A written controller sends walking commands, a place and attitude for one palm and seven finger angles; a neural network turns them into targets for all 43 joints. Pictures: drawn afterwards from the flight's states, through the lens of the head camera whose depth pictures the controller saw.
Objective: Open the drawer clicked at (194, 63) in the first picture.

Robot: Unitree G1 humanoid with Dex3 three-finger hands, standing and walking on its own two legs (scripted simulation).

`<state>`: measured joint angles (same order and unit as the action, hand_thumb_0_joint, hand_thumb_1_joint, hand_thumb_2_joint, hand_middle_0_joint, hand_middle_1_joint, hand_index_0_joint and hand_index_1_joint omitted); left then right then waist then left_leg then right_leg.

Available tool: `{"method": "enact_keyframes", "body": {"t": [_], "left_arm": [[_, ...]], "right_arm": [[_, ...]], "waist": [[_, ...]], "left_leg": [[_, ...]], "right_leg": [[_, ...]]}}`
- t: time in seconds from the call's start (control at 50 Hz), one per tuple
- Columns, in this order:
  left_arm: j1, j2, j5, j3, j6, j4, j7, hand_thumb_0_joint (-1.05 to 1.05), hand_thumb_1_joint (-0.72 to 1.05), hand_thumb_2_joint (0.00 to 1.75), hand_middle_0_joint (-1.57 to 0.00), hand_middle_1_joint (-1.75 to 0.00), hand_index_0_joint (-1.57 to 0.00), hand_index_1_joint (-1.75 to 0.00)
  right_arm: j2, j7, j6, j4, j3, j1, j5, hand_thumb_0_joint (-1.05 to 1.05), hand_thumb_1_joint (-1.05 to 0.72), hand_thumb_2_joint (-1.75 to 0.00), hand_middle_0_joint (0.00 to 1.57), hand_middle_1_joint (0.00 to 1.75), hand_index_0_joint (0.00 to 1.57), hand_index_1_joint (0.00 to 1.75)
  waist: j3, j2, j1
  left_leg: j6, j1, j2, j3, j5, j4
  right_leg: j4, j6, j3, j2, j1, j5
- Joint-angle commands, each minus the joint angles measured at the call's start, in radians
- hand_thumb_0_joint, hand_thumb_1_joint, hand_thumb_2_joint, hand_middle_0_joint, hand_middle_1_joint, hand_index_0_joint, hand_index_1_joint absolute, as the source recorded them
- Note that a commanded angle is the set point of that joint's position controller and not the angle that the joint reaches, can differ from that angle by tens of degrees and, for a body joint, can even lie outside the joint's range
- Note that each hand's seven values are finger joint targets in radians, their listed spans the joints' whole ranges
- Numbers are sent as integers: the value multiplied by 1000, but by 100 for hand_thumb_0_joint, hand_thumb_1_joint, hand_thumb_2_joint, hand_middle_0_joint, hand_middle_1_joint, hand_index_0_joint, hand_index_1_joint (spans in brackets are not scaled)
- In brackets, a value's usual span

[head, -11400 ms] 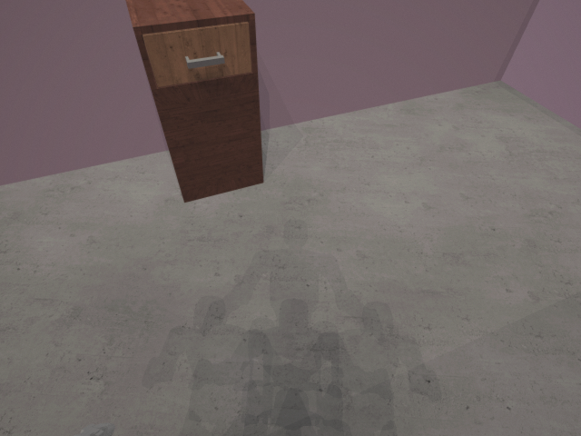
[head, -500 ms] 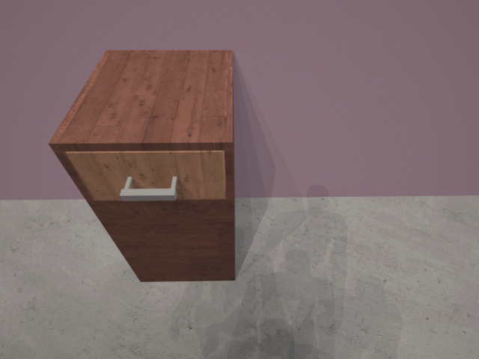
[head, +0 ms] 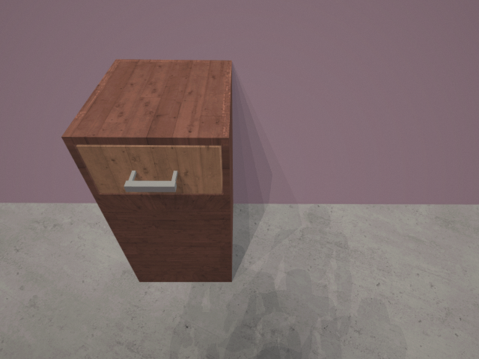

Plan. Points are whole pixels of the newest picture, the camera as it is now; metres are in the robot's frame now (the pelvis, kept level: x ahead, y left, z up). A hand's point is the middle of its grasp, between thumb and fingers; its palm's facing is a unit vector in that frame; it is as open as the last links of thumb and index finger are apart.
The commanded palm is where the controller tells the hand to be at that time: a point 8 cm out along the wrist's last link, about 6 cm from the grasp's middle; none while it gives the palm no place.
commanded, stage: come to a stop and stand still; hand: left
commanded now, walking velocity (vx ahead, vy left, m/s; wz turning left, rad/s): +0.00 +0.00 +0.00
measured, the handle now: (152, 180) +0.56 +0.27 -0.08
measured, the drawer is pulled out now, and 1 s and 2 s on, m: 0.00 0.00 0.00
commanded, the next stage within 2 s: look again from close up in 0.14 s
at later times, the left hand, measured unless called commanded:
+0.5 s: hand out of the picture -0.01 +0.14 -0.17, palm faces +0.04 -0.99 -0.13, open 7.4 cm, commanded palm none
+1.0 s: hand out of the picture +0.10 +0.21 -0.10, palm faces -0.13 -0.81 -0.57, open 7.4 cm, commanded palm +0.13 +0.21 -0.05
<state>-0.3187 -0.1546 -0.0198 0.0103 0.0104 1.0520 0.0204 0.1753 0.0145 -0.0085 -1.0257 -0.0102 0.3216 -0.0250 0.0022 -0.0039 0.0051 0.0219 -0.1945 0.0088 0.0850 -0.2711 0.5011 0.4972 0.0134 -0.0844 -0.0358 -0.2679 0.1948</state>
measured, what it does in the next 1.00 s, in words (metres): stands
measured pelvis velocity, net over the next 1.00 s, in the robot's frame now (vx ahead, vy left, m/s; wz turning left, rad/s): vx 0.02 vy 0.00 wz -0.01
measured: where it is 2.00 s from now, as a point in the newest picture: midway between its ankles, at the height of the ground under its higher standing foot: outside the picture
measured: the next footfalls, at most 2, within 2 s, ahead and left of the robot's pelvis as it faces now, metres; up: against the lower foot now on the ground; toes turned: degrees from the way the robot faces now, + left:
none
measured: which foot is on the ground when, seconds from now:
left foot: down 0.00-1.00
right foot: down 0.00-1.00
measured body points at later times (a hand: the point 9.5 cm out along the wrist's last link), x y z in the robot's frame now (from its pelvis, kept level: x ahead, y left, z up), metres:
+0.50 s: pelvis +0.01 +0.00 +0.00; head +0.00 +0.00 +0.45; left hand -0.02 +0.20 -0.16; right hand -0.04 -0.20 -0.16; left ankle +0.00 +0.10 -0.74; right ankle +0.05 -0.11 -0.74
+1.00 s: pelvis +0.02 +0.00 -0.01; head +0.02 -0.02 +0.44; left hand +0.11 +0.25 -0.07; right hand +0.08 -0.24 -0.14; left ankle +0.00 +0.10 -0.74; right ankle +0.05 -0.11 -0.74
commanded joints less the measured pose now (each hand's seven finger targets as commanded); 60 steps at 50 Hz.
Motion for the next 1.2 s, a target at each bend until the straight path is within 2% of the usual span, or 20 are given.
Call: {"method": "enact_keyframes", "body": {"t": [0.0,0.42,0.8,0.82,0.84,0.86,0.88,0.9,0.92,0.94,0.96,0.98,1.0,1.02,1.06,1.08,1.1,1.12,1.14,1.18], "left_arm": [[-27,-97,5,-21,-26,-39,10,0,90,90,-20,-30,-20,-30],[-99,-21,9,-15,-41,34,17,0,90,90,-20,-30,-20,-30],[-101,-9,7,-13,-43,42,19,0,90,90,-20,-30,-20,-30],[-143,-84,-4,-16,-49,80,59,0,90,90,-20,-30,-20,-30],[678,-264,-76,124,-214,-1508,51,0,88,89,-20,-32,-20,-32],[271,-255,-108,27,-121,-1207,152,0,85,88,-20,-33,-20,-33],[-4,-116,-116,103,43,-1075,203,0,83,87,-21,-34,-21,-34],[-30,-13,-141,176,87,-1046,213,0,81,86,-21,-36,-21,-36],[14,-22,-192,212,82,-1155,222,0,78,85,-21,-37,-21,-37],[11,-74,-300,211,72,-1181,245,0,76,84,-21,-39,-21,-39],[-23,-67,-395,242,66,-1190,266,0,74,83,-21,-40,-21,-40],[-11,-77,-501,261,58,-1197,290,0,71,82,-21,-42,-21,-42],[-44,-110,-626,220,57,-1153,328,0,69,81,-22,-43,-22,-43],[-145,-115,-717,186,59,-1087,360,0,67,80,-22,-45,-22,-45],[-354,-119,-873,138,35,-969,396,0,62,78,-22,-48,-22,-48],[-441,-137,-921,91,19,-935,402,0,60,77,-22,-50,-22,-50],[-431,-141,-960,83,-8,-961,409,0,57,76,-22,-51,-22,-51],[-402,-154,-996,68,-32,-1006,420,0,55,75,-22,-53,-22,-53],[-414,-171,-1022,45,-46,-1040,436,0,53,74,-23,-54,-23,-54],[-334,-243,-1076,-19,-61,-1138,477,0,48,72,-23,-57,-23,-57]], "right_arm": [[79,2,16,11,18,83,3,0,-90,-90,20,30,20,30],[9,14,34,-79,7,135,12,0,-90,-90,20,30,20,30],[12,19,40,-87,8,97,13,0,-90,-90,20,30,20,30],[65,11,47,-11,20,-37,22,0,-90,-90,20,30,20,30],[223,52,187,386,-5,-64,87,0,-90,-90,20,30,20,30],[161,100,294,314,9,-162,87,0,-90,-90,20,30,20,30],[118,98,334,310,29,-138,104,0,-90,-90,20,30,20,30],[118,102,348,287,27,-103,115,0,-90,-90,20,30,20,30],[149,96,377,354,34,-140,114,0,-90,-90,20,30,20,30],[188,92,389,363,38,-133,88,0,-90,-90,20,30,20,30],[194,85,388,400,35,-140,63,0,-90,-90,20,30,20,30],[202,73,382,447,41,-143,44,0,-90,-90,20,30,20,30],[203,61,354,481,55,-157,10,0,-90,-90,20,30,20,30],[205,42,313,528,67,-196,-13,0,-90,-90,20,30,20,30],[202,2,205,580,81,-248,-42,0,-90,-90,20,30,20,30],[195,-23,146,598,82,-263,-39,0,-90,-90,20,30,20,30],[183,-43,98,627,72,-293,-30,0,-90,-90,20,30,20,30],[174,-60,65,651,71,-326,-25,0,-90,-90,20,30,20,30],[164,-74,44,675,67,-345,-21,0,-90,-90,20,30,20,30],[152,-89,7,685,67,-356,-23,0,-90,-90,20,30,20,30]], "waist": [[100,14,12],[99,6,-7],[97,7,-7],[133,25,-48],[-382,-290,68],[-333,-348,-25],[-130,-214,-9],[-58,-86,10],[51,-19,16],[4,54,35],[13,105,35],[-19,101,39],[-56,128,28],[-51,152,-9],[-22,241,-74],[-30,242,-117],[-62,257,-131],[-92,233,-143],[-128,176,-159],[-192,86,-175]], "left_leg": [[21,-126,67,-116,-143,-156],[14,-136,85,-115,-50,-180],[15,-65,95,-107,62,-190],[-19,-109,111,-57,141,-6],[14,138,8,-67,171,-146],[-1,117,32,-67,179,-146],[-19,-44,37,-97,11,-189],[-7,-100,16,-77,-30,-144],[3,-146,8,-107,-84,-123],[10,-157,3,-120,-117,-84],[16,-191,-8,-129,-123,-43],[13,-205,-27,-128,-116,0],[4,-214,-45,-116,-104,42],[-2,-233,-55,-112,-112,61],[-7,-298,-58,-86,-43,94],[-14,-337,-60,-73,-15,94],[-18,-356,-59,-59,17,97],[-19,-366,-57,-48,51,105],[-19,-351,-57,-40,90,113],[-24,-338,-58,-43,151,141]], "right_leg": [[-173,23,157,-76,-23,250],[-139,27,117,-74,61,59],[-127,22,98,-72,78,-72],[-78,16,132,-120,34,-358],[3,29,157,1,159,-133],[75,52,75,24,82,26],[88,32,30,35,-34,133],[50,20,9,38,-45,100],[22,20,38,37,-103,133],[28,24,53,42,-143,179],[42,29,55,43,-194,216],[59,31,80,44,-221,253],[55,37,95,49,-247,310],[35,43,111,48,-249,369],[24,62,169,55,-226,320],[34,70,196,50,-181,244],[74,71,189,47,-142,149],[111,74,187,49,-126,72],[137,77,186,50,-98,0],[185,84,216,56,-90,-94]]}}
